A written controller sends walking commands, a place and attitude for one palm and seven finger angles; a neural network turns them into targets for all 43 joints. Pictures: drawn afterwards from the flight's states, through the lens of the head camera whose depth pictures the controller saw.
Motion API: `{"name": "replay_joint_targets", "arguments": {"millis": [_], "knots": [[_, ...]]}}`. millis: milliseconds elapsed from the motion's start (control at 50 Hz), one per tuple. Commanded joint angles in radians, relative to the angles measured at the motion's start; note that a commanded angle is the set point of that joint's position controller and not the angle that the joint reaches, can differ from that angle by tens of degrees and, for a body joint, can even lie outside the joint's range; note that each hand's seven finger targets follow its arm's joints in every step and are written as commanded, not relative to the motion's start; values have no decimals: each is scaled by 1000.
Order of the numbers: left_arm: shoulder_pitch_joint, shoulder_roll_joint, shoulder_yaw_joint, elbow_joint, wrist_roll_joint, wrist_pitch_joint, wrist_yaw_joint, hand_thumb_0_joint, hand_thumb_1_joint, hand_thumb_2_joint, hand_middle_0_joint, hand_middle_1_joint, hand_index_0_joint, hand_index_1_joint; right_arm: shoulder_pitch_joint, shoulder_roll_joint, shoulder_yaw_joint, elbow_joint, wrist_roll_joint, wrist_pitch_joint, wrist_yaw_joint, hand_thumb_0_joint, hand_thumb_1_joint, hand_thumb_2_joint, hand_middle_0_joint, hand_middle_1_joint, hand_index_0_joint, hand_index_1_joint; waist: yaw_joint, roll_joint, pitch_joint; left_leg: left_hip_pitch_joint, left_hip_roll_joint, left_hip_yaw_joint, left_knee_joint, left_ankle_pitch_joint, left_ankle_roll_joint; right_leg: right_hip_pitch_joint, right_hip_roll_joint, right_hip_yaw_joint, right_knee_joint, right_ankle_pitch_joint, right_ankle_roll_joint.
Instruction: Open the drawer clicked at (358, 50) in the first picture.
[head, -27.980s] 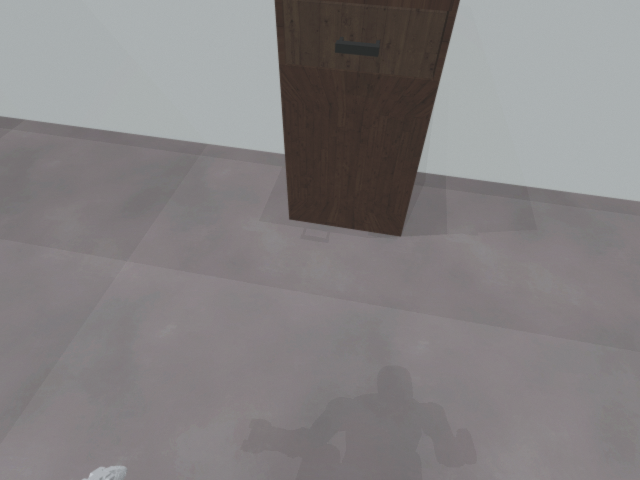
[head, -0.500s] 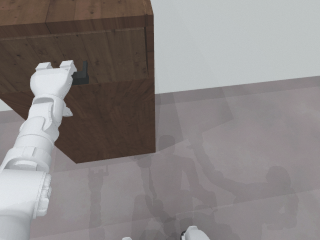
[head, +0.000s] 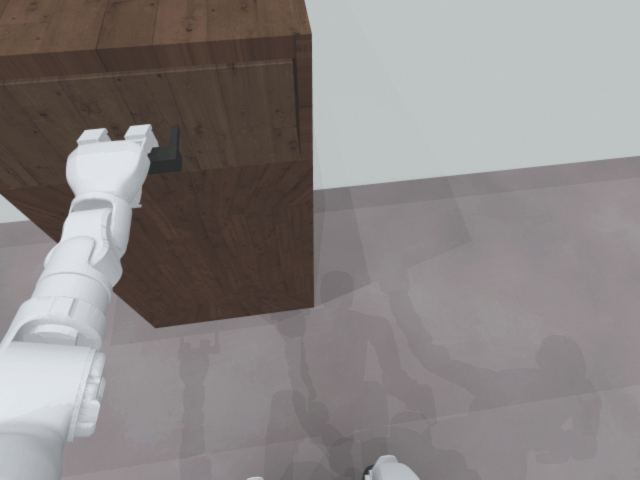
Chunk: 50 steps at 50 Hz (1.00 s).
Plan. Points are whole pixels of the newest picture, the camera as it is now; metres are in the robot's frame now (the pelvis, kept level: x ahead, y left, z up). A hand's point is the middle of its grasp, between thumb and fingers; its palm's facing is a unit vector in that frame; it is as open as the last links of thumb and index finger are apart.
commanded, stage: pull the drawer open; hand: left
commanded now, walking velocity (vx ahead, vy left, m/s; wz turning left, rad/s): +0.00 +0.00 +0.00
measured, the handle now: (134, 150) +0.54 +0.24 +0.06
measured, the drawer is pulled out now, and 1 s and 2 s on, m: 0.00 0.12 0.24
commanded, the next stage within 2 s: none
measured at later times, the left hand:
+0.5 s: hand (125, 231) +0.42 +0.24 +0.04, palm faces -0.01 -0.02 -1.00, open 6.3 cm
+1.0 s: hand (120, 271) +0.36 +0.23 +0.04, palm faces +0.00 -0.02 -1.00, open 6.2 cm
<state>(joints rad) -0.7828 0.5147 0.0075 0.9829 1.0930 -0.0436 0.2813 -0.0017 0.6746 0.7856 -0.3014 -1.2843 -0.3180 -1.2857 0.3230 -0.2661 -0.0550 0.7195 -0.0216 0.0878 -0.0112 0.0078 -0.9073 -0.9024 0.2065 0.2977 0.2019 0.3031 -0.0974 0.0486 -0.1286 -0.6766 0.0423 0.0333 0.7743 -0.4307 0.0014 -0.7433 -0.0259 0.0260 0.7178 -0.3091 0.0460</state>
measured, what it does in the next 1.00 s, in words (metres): stands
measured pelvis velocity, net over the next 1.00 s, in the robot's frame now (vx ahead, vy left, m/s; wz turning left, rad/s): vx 0.00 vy -0.01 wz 0.02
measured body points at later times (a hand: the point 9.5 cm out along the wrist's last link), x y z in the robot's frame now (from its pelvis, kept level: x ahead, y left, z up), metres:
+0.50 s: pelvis +0.01 +0.00 +0.01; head +0.08 -0.02 +0.45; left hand +0.42 +0.23 +0.09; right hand +0.09 -0.27 -0.12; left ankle -0.05 +0.12 -0.71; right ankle +0.01 -0.15 -0.71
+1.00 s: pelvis +0.00 -0.01 +0.01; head +0.05 -0.03 +0.46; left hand +0.36 +0.23 +0.09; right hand +0.13 -0.27 -0.11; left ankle -0.05 +0.12 -0.71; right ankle +0.01 -0.15 -0.71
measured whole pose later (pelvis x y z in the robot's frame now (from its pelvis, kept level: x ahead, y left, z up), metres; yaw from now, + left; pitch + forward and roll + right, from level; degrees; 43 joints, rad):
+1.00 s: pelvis +0.00 -0.01 +0.01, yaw +1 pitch +11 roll +0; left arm -0.29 0.39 -0.07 0.51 1.06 0.05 0.30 0.01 0.67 0.82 -0.29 -1.30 -0.32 -1.30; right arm 0.22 -0.25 -0.05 0.68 0.00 0.05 -0.03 0.01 -0.91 -0.90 0.21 0.30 0.20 0.30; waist -0.01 0.06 -0.10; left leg -0.46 0.04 0.02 0.66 -0.40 -0.01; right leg -0.54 -0.03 0.01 0.65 -0.30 0.03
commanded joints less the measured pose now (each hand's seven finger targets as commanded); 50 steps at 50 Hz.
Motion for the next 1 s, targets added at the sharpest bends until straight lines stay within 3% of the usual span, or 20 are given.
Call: {"name": "replay_joint_targets", "arguments": {"millis": [0, 80, 160, 200, 220, 300, 320, 380, 400, 440, 500, 520, 540, 560, 580, 620, 700, 760, 900, 980], "knots": [[-359, 289, 88, -189, 2, 9, 32, 0, 900, 900, -400, -1350, -400, -1350, 132, -162, -62, -56, 1, -17, -12, 0, -900, -900, 200, 300, 200, 300, 27, 23, -470, 215, -46, 9, -42, 613, 23, 321, 70, -64, -6, 460, -64], [-204, 248, 92, -273, -18, 9, 31, 0, 900, 900, -400, -1350, -400, -1350, 118, -153, -66, -84, 4, -25, -2, 0, -900, -900, 200, 300, 200, 300, 60, 40, -501, 253, -39, 8, -43, 700, 23, 362, 73, -64, -9, 505, -63], [-148, 215, 71, -325, -23, 22, 35, 0, 900, 900, -400, -1350, -400, -1350, 89, -153, -66, -97, 9, -28, -6, 0, -900, -900, 200, 300, 200, 300, 53, -3, -442, 235, -40, 11, -67, 648, 27, 374, 73, -71, -29, 491, -61], [-118, 256, 110, -371, -28, 31, 38, 0, 900, 900, -400, -1350, -400, -1350, 77, -159, -69, -98, 12, -25, -4, 0, -900, -900, 200, 300, 200, 300, 65, 6, -464, 258, -39, 11, -70, 674, 26, 396, 73, -65, -31, 504, -65], [-77, 222, 84, -364, -25, 39, 40, 0, 900, 900, -400, -1350, -400, -1350, 69, -151, -68, -102, 11, -28, -6, 0, -900, -900, 200, 300, 200, 300, 65, 11, -432, 251, -41, 17, -75, 669, 28, 396, 70, -68, -35, 511, -62], [-50, 216, 88, -453, -33, 51, 46, 0, 900, 900, -400, -1350, -400, -1350, 43, -151, -67, -111, 16, -33, -7, 0, -900, -900, 200, 300, 200, 300, 68, 20, -435, 289, -38, 9, -88, 692, 23, 405, 73, -72, -43, 501, -66], [4, 192, 75, -440, -32, 58, 48, 0, 900, 900, -400, -1350, -400, -1350, 34, -145, -65, -112, 15, -36, -8, 0, -900, -900, 200, 300, 200, 300, 74, 24, -405, 286, -38, 10, -91, 697, 24, 399, 71, -76, -45, 501, -65], [8, 171, 64, -478, -39, 68, 51, 0, 900, 900, -400, -1350, -400, -1350, 17, -142, -63, -123, 19, -41, -9, 0, -900, -900, 200, 300, 200, 300, 69, 1, -390, 296, -40, 11, -101, 666, 21, 404, 72, -78, -55, 491, -63], [9, 191, 82, -482, -39, 71, 52, 0, 900, 900, -400, -1350, -400, -1350, 7, -146, -63, -119, 19, -40, -11, 0, -900, -900, 200, 300, 200, 300, 71, 7, -377, 295, -40, 9, -104, 674, 21, 407, 70, -76, -58, 491, -66], [29, 178, 73, -486, -36, 75, 53, 0, 900, 900, -400, -1350, -400, -1350, -5, -140, -57, -124, 21, -44, -15, 0, -900, -900, 200, 300, 200, 300, 77, 4, -367, 292, -44, 10, -112, 647, 19, 410, 69, -79, -58, 478, -65], [13, 136, 37, -503, -30, 78, 56, 0, 900, 900, -400, -1350, -400, -1350, -21, -135, -59, -131, 21, -49, -18, 0, -900, -900, 200, 300, 200, 300, 67, -2, -364, 315, -46, 9, -113, 634, 18, 401, 70, -81, -66, 456, -67], [42, 144, 46, -466, -24, 83, 58, 0, 900, 900, -400, -1350, -400, -1350, -29, -134, -55, -124, 19, -51, -21, 0, -900, -900, 200, 300, 200, 300, 74, -6, -327, 296, -48, 13, -116, 610, 18, 394, 67, -83, -65, 447, -66], [8, 147, 43, -492, -22, 80, 60, 0, 900, 900, -400, -1350, -400, -1350, -30, -133, -53, -127, 21, -53, -22, 0, -900, -900, 200, 300, 200, 300, 73, 0, -341, 302, -50, 12, -118, 602, 17, 396, 67, -82, -65, 448, -67], [36, 139, 41, -493, -18, 80, 60, 0, 900, 900, -400, -1350, -400, -1350, -38, -129, -53, -133, 19, -55, -24, 0, -900, -900, 200, 300, 200, 300, 85, 1, -353, 305, -51, 13, -120, 607, 16, 408, 66, -82, -64, 444, -68], [45, 123, 29, -499, -22, 83, 59, 0, 900, 900, -400, -1350, -400, -1350, -40, -127, -52, -137, 20, -56, -22, 0, -900, -900, 200, 300, 200, 300, 82, -4, -354, 309, -53, 12, -120, 608, 17, 410, 67, -82, -65, 452, -69], [88, 151, 60, -497, -24, 82, 57, 0, 900, 900, -400, -1350, -400, -1350, -53, -128, -50, -138, 17, -56, -25, 0, -900, -900, 200, 300, 200, 300, 97, -6, -343, 299, -55, 15, -122, 603, 16, 431, 63, -79, -65, 464, -69], [133, 137, 55, -573, -30, 77, 56, 0, 900, 900, -400, -1350, -400, -1350, -79, -122, -50, -157, 20, -60, -28, 0, -900, -900, 200, 300, 200, 300, 101, 1, -367, 313, -57, 16, -128, 614, 14, 460, 61, -72, -71, 479, -70], [194, 97, 33, -586, -38, 82, 56, 0, 900, 900, -400, -1350, -400, -1350, -100, -117, -47, -162, 22, -68, -30, 0, -900, -900, 200, 300, 200, 300, 101, -22, -318, 309, -56, 18, -135, 585, 14, 445, 63, -79, -78, 462, -67], [224, 84, 25, -673, -38, 93, 64, 0, 900, 900, -400, -1350, -400, -1350, -123, -117, -46, -164, 23, -77, -34, 0, -900, -900, 200, 300, 200, 300, 105, -15, -320, 335, -56, 12, -152, 578, 9, 459, 62, -81, -87, 433, -72], [315, 70, 30, -712, -44, 102, 62, 0, 900, 900, -400, -1350, -400, -1350, -143, -109, -44, -172, 21, -84, -35, 0, -900, -900, 200, 300, 200, 300, 121, -31, -316, 341, -59, 18, -158, 574, 10, 480, 59, -78, -92, 457, -69]]}}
